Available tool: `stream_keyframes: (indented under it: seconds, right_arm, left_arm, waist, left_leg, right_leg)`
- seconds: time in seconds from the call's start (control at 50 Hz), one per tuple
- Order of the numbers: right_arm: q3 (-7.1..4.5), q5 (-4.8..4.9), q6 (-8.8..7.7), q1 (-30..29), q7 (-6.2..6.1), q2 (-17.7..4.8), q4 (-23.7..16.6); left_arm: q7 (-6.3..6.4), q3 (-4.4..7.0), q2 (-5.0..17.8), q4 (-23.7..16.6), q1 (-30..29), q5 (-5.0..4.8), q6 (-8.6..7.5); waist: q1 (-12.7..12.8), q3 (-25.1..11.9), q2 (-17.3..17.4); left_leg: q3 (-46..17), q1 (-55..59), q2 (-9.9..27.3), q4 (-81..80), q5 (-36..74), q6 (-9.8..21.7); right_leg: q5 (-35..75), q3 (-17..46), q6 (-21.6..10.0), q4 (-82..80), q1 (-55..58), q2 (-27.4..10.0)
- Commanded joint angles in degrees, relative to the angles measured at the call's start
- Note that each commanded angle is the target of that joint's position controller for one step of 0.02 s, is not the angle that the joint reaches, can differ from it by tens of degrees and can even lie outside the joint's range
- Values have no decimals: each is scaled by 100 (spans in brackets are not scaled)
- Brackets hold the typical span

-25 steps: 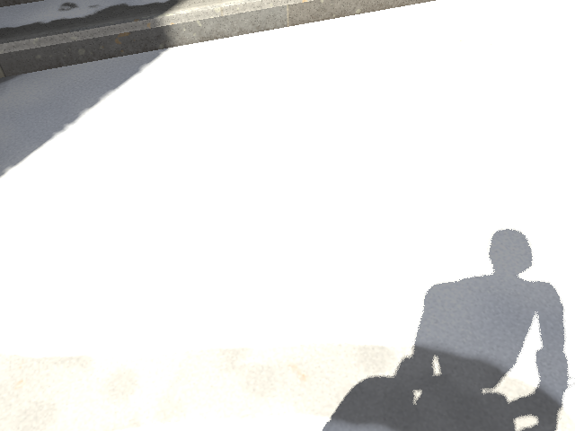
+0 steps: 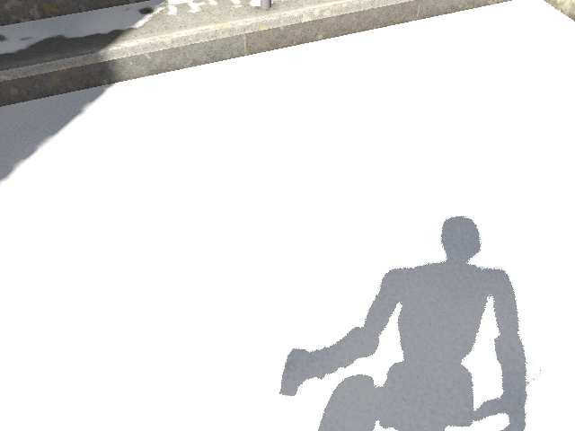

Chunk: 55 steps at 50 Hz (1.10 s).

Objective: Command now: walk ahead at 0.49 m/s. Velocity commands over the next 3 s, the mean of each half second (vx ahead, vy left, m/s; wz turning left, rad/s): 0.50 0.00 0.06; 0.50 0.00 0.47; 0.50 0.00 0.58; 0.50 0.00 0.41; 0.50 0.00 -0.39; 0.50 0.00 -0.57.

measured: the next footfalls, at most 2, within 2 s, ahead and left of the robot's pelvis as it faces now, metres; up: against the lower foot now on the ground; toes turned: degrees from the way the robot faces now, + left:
right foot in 0.30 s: +0.34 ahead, -0.17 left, +0.00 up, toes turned -2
left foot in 0.88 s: +0.61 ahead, +0.09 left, +0.00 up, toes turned +18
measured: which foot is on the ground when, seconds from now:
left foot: down 0.00-0.32, up 0.34-0.86, down 0.88-1.00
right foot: up 0.00-0.28, down 0.30-0.86, up 0.88-1.00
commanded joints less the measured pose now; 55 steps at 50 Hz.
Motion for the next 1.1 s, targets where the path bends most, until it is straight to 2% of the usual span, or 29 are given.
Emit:
stream_keyframes:
  seconds: [0.02, 0.1, 0.2, 0.24, 0.26, 0.28, 0.3, 0.32, 0.34, 0.36, 0.38, 0.4, 0.44, 0.48, 0.52, 0.64, 0.76, 0.82, 0.84, 0.86, 0.88, 0.9, 0.92, 0.94, 0.96, 0.98, 1.0, 1.04, 1.1]
  right_arm:
    - [-123, 10, -95, -228, -114, -761, -320]
    - [-149, 99, -22, 226, -195, -916, -223]
    - [-178, 148, 95, 654, -206, -968, -28]
    - [-213, 152, 154, 609, -221, -1038, -15]
    - [-226, 151, 185, 505, -224, -1082, -35]
    - [-204, 132, 215, 384, -224, -1042, -72]
    - [-122, 60, 219, 321, -221, -839, -165]
    - [59, 31, 117, 818, -182, -264, -278]
    - [90, 96, -36, 896, -156, -237, -218]
    - [-67, 274, -121, 472, -134, -825, -309]
    - [-94, 331, -128, 76, -151, -915, -429]
    - [-114, 268, -79, -120, -191, -836, -446]
    - [-162, 215, 119, 65, -229, -624, -380]
    - [-169, 232, 242, 181, -236, -437, -345]
    - [-210, 214, 286, -84, -246, -455, -470]
    - [-204, 134, 255, -1096, -112, -336, -876]
    - [-137, 151, 253, -2005, 112, -211, -1463]
    - [-243, 171, 274, -1738, 194, -410, -1614]
    - [-340, 185, 288, -1258, 196, -584, -1551]
    - [-502, 198, 293, -426, 161, -875, -1368]
    - [-719, 177, 333, 508, 35, -1375, -1157]
    - [-788, 183, 316, 479, -32, -1935, -1170]
    - [-673, 101, 261, 745, -37, -1587, -1264]
    - [-590, 64, 209, 546, -46, -1242, -1244]
    - [-519, 125, 176, 68, -39, -1000, -1340]
    - [-457, 132, 172, -386, -27, -814, -1470]
    - [-405, 90, 167, -599, -42, -697, -1567]
    - [-414, 111, 159, -629, -87, -790, -1612]
    - [-485, 123, 159, -339, -209, -1067, -1587]
  left_arm:
    - [37, 69, 245, -242, 190, 69, 29]
    - [-30, 34, 164, -477, -723, 21, -31]
    - [-201, 12, 237, -759, -1441, -58, -85]
    - [-263, 48, 357, -800, -1335, -59, -137]
    - [-274, 97, 455, -747, -1053, -54, -161]
    - [-261, 207, 636, -558, -403, -41, -175]
    - [-219, 368, 1005, -247, 726, -21, -188]
    - [-198, 529, 1637, -85, 1612, 82, -151]
    - [-222, 444, 1359, -26, 1789, 60, -126]
    - [-220, 315, 956, -99, 1349, 46, -141]
    - [-215, 236, 729, -243, 779, 44, -136]
    - [-243, 173, 531, -295, 343, 61, -146]
    - [-275, 124, 317, -233, 77, 115, -200]
    - [-251, 159, 396, -68, 251, 160, -237]
    - [-186, 201, 514, 37, 398, 191, -243]
    - [0, 212, 649, 149, 582, 161, -181]
    - [70, 277, 795, 354, 1073, 62, 38]
    - [119, 341, 1028, 229, 815, 27, 139]
    - [143, 365, 1113, 182, 715, 24, 178]
    - [149, 370, 1165, 121, 559, -4, 204]
    - [145, 341, 1122, -4, 536, 19, 157]
    - [-9, 53, 128, -260, 1142, 200, -29]
    - [-109, 93, 505, -422, 632, -36, -325]
    - [-143, 167, 747, -626, 2, -223, -449]
    - [-115, 156, 731, -663, -108, -165, -485]
    - [-62, 205, 752, -602, -110, -18, -448]
    - [-50, 259, 800, -614, 37, 46, -357]
    - [-44, 277, 687, -697, 130, 114, -199]
    - [3, 230, 526, -949, -427, 187, -108]
  waist:
    - [267, 308, 430]
    - [-63, 309, 447]
    - [-283, 467, 537]
    - [-143, 400, 610]
    - [49, 255, 675]
    - [405, -112, 650]
    - [847, -864, 436]
    - [860, -1786, -786]
    - [855, -2202, -1330]
    - [799, -1462, -868]
    - [629, -910, -487]
    - [453, -509, -118]
    - [154, -202, -301]
    - [67, -55, -253]
    - [86, 80, -136]
    - [330, 347, -59]
    - [595, 634, 28]
    - [256, 247, -273]
    - [-35, -64, -395]
    - [-509, -519, -344]
    - [-915, -1021, 144]
    - [-170, -1488, 1648]
    - [-498, -2217, 1191]
    - [-572, -1423, 907]
    - [-280, -908, 369]
    - [-13, -578, 87]
    - [201, -473, 137]
    - [365, -324, 218]
    - [245, -103, 350]
  left_leg:
    - [-1236, -552, 1626, -1164, 383, 986]
    - [-943, -75, 1525, -1064, 475, 724]
    - [-1030, 823, 1864, -660, 335, 643]
    - [-1109, 1082, 2007, -356, 595, 556]
    - [-1070, 1100, 1990, -41, 1181, 488]
    - [-863, 1013, 1758, 724, 2134, 363]
    - [-555, 344, 1407, 2135, 2243, 174]
    - [-48, -1987, 562, 4495, 444, -276]
    - [-777, -3044, 215, 5597, -2401, -290]
    - [-1150, -3539, 561, 6101, -2161, -145]
    - [-1013, -3486, 871, 5990, -1624, -76]
    - [-945, -3247, 1080, 5631, -1162, -99]
    - [-996, -2624, 1297, 5138, -675, -144]
    - [-1030, -2625, 1247, 5061, -378, -193]
    - [-1176, -3032, 1201, 4743, 53, -241]
    - [-831, -3208, 1075, 2968, 1369, -286]
    - [-278, -3641, 1019, 2192, 698, -88]
    - [293, -2577, 556, 2117, -129, 189]
    - [429, -1879, 320, 2126, -369, 322]
    - [421, -654, 105, 1719, -91, 524]
    - [-590, 1098, 568, 1367, -7, 838]
    - [-3731, 3094, 2112, 1083, -379, 1884]
    - [-5210, 3497, 2517, 178, -824, 2153]
    - [-4311, 3025, 2299, 86, -432, 1775]
    - [-3498, 2090, 2038, 77, 61, 1516]
    - [-2947, 1186, 1803, -7, 614, 1346]
    - [-2644, 619, 1647, -149, 946, 1292]
    - [-2370, 20, 1492, -334, 1309, 1297]
    - [-1931, -437, 1245, -415, 1637, 1190]
  right_leg:
    - [887, 21, 156, -830, -161, -246]
    - [1745, -197, 202, -2443, 13, 12]
    - [1283, -249, 100, -3301, 2, 182]
    - [828, -290, -61, -3539, 293, 269]
    - [662, -401, -154, -3653, 752, 394]
    - [604, -556, -287, -3784, 1635, 587]
    - [752, -223, -553, -3655, 3216, 300]
    - [234, 2048, -1365, -3803, 5631, -1163]
    - [-308, 3867, -1659, -4699, 6097, -1638]
    - [-464, 3217, -1359, -4774, 5452, -1517]
    - [-99, 2293, -1146, -4876, 4591, -1337]
    - [251, 1644, -1015, -5135, 3804, -1080]
    - [650, 800, -817, -5516, 2981, -720]
    - [1289, 256, -833, -5657, 2772, -621]
    - [1749, -79, -844, -5713, 2890, -639]
    - [1802, -875, -639, -5895, 3231, -596]
    - [2573, -1246, -576, -5379, 4464, -987]
    - [5070, -1535, -411, -4427, 4509, -976]
    - [5870, -1598, -352, -3689, 4415, -936]
    - [5859, -1678, -213, -2562, 4017, -761]
    - [4207, -1670, 41, -846, 2691, -463]
    - [-1752, -1168, 353, 1265, 15, 744]
    - [-2193, 179, 232, 1968, -705, 945]
    - [-1649, 293, 68, 1809, -1185, 616]
    - [-1092, 252, 5, 1235, -974, 338]
    - [-854, 187, 59, 760, -537, 164]
    - [-707, 218, 122, 471, -107, 40]
    - [-589, 119, 302, -49, 194, 3]
    - [221, -67, 538, -1147, 149, 149]
Over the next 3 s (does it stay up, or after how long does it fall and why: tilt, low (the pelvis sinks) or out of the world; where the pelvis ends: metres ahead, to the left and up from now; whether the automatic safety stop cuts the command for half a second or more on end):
stays up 1.42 0.61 -0.01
